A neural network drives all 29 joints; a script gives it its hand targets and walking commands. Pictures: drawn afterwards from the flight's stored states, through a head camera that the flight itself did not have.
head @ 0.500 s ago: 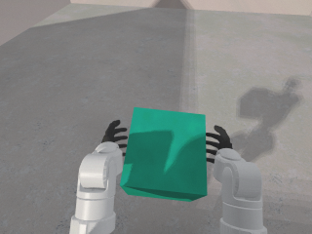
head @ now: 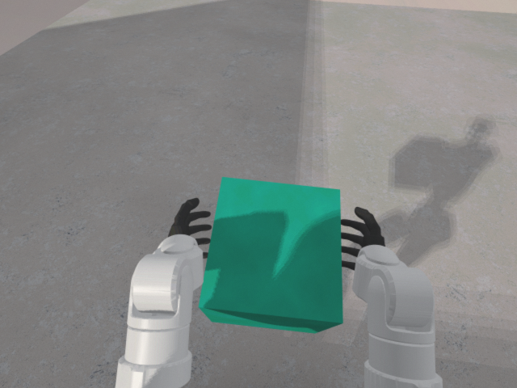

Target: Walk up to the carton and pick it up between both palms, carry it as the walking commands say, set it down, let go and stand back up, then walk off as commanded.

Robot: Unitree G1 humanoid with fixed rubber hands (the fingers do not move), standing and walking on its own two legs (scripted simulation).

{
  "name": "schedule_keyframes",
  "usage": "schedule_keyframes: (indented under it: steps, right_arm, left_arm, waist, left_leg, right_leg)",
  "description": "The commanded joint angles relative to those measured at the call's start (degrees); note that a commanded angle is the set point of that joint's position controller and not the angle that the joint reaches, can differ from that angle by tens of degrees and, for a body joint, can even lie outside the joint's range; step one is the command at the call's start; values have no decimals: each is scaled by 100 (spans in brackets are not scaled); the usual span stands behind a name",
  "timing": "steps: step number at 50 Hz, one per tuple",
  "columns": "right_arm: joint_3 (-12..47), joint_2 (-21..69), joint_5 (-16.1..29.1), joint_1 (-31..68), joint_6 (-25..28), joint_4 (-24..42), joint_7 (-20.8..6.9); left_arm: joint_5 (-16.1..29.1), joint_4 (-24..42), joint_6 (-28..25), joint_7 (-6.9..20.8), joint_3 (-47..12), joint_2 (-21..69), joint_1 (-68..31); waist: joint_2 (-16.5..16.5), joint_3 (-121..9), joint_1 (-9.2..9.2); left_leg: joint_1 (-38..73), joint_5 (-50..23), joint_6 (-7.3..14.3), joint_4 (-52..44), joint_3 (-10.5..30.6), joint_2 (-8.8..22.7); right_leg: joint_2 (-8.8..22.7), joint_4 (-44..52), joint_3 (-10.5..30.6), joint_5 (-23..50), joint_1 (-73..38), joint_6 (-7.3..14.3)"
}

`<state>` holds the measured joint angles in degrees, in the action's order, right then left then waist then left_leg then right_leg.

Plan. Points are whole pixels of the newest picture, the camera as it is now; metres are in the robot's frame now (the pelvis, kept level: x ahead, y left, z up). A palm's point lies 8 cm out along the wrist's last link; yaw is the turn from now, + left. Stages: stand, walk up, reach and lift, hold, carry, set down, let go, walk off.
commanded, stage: carry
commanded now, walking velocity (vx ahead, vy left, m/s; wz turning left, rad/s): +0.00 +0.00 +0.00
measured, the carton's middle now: (271, 260) +0.32 +0.00 +0.02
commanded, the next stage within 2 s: none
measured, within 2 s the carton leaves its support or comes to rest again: neither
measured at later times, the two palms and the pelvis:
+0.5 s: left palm (184, 245) +0.28 +0.12 +0.11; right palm (373, 258) +0.28 -0.14 +0.10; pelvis +0.00 +0.00 +0.00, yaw +0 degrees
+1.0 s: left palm (184, 243) +0.29 +0.13 +0.11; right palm (372, 256) +0.28 -0.14 +0.10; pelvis +0.00 +0.00 +0.00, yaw +0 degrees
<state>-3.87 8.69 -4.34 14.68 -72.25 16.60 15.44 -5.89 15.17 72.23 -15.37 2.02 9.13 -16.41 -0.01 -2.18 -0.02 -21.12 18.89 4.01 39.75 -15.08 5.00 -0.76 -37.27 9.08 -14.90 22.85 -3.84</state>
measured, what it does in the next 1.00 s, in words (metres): stands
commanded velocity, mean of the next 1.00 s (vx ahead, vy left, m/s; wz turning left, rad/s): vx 0.00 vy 0.00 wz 0.00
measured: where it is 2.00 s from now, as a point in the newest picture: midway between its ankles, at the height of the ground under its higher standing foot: outside the picture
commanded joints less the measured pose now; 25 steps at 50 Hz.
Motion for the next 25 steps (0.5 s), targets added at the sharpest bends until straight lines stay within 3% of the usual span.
schedule_keyframes:
  steps: [1,2,3,4,6,7,8,9,10,11,12,13,14,15,16,17,18,19,21,23,24,25]
  right_arm:
    - [3101,6224,2089,2998,316,540,-1412]
    - [3058,6101,2012,2733,303,555,-1409]
    - [3026,6175,1981,2459,244,179,-1422]
    - [3065,6147,1999,2495,286,229,-1407]
    - [3132,6094,2013,2700,342,455,-1417]
    - [3205,6248,2086,2799,370,610,-1428]
    - [3125,6165,2045,2675,383,482,-1405]
    - [3233,6259,2086,2694,353,381,-1401]
    - [3142,6182,1972,2571,382,525,-1390]
    - [3136,6190,2039,2609,389,531,-1439]
    - [3279,6286,2180,3024,450,823,-1452]
    - [3131,6200,2036,2563,372,449,-1435]
    - [3168,6291,2081,2928,387,424,-1458]
    - [3076,6077,1892,2265,348,188,-1424]
    - [3041,6187,1891,2492,357,2,-1401]
    - [3174,6201,2039,2648,387,338,-1440]
    - [3148,6101,2005,2910,388,315,-1431]
    - [3175,6171,2060,3135,392,408,-1413]
    - [3199,6229,2027,2962,415,402,-1402]
    - [3158,6118,1967,2974,381,384,-1398]
    - [3130,6038,1870,2618,347,261,-1371]
    - [3218,6106,1930,2639,392,409,-1375]
  left_arm:
    - [2046,996,-392,1321,-2826,5969,-2997]
    - [1928,754,-333,1341,-2743,5945,-2552]
    - [1922,1000,-366,1291,-2719,5801,-2792]
    - [1909,966,-375,1288,-2731,5826,-2733]
    - [1933,849,-408,1335,-2736,5897,-2641]
    - [2023,972,-451,1357,-2771,6001,-2714]
    - [2042,923,-448,1332,-2757,5965,-2682]
    - [1946,764,-418,1357,-2628,5870,-2570]
    - [2012,894,-462,1373,-2700,5890,-2559]
    - [2005,1023,-491,1337,-2785,5899,-2710]
    - [1987,953,-498,1350,-2720,5991,-2629]
    - [1917,893,-457,1337,-2692,5835,-2585]
    - [1981,810,-470,1360,-2776,5995,-2864]
    - [1886,820,-454,1366,-2655,5767,-2479]
    - [2001,886,-460,1369,-2713,5820,-2881]
    - [1905,829,-462,1389,-2657,5835,-2537]
    - [1829,639,-455,1384,-2547,5760,-2675]
    - [1884,675,-474,1378,-2563,5838,-2756]
    - [1922,702,-488,1389,-2610,5888,-2722]
    - [1877,603,-472,1405,-2537,5810,-2675]
    - [1764,355,-419,1398,-2428,5730,-2232]
    - [1837,498,-477,1397,-2460,5768,-2269]
  waist:
    - [-311,-2040,-31]
    - [-493,-1976,-50]
    - [-431,-1929,-48]
    - [-406,-1917,-72]
    - [-588,-1922,-28]
    - [-318,-2014,-38]
    - [-443,-2091,-37]
    - [154,-2126,-11]
    - [139,-2305,-30]
    - [-156,-2219,-45]
    - [-53,-2277,-24]
    - [-41,-2130,-39]
    - [-181,-2143,-23]
    - [-268,-2065,-55]
    - [-271,-1895,-53]
    - [-248,-1763,-11]
    - [-84,-1711,21]
    - [-164,-1781,5]
    - [153,-2010,-7]
    - [90,-1923,-15]
    - [204,-1854,-16]
    - [494,-1906,-10]
  left_leg:
    - [1447,-920,63,-1160,1369,833]
    - [1438,-888,103,-1226,1368,872]
    - [1475,-934,78,-1212,1336,891]
    - [1538,-1258,91,-1214,1321,982]
    - [1292,-918,141,-1266,1339,909]
    - [1427,-872,151,-1275,1385,931]
    - [1557,-1512,154,-1003,1238,906]
    - [1353,-1458,30,-791,983,694]
    - [1549,-1284,-42,-614,918,573]
    - [1664,-1835,-56,-699,987,631]
    - [1619,-1600,-35,-752,1029,668]
    - [1570,-1460,-52,-846,1074,680]
    - [1537,-1218,57,-1031,1228,746]
    - [1519,-786,29,-1180,1289,824]
    - [1203,-398,91,-1219,1315,850]
    - [1083,15,96,-1350,1338,886]
    - [909,549,104,-1342,1282,829]
    - [954,792,39,-1444,1376,790]
    - [1027,96,-3,-1146,1255,722]
    - [985,250,-37,-1003,1199,608]
    - [929,574,-34,-1053,1173,544]
    - [1060,561,-89,-726,1006,366]
  right_leg:
    - [200,371,-434,925,477,536]
    - [175,258,-502,788,638,505]
    - [183,362,-481,596,684,537]
    - [159,275,-632,763,708,504]
    - [111,312,-587,442,557,526]
    - [106,237,-600,397,608,537]
    - [111,319,-553,1008,609,532]
    - [255,443,-501,1561,165,530]
    - [266,517,-310,2018,192,564]
    - [301,253,-346,2154,337,586]
    - [302,217,-405,1909,234,515]
    - [325,303,-336,1677,409,528]
    - [225,198,-473,1006,472,518]
    - [186,279,-413,562,653,552]
    - [132,433,-486,518,476,558]
    - [74,435,-559,72,538,558]
    - [132,526,-426,225,357,576]
    - [133,550,-352,239,479,593]
    - [199,555,-390,902,269,610]
    - [240,635,-148,1245,334,608]
    - [277,612,-214,928,284,612]
    - [422,969,161,1115,294,660]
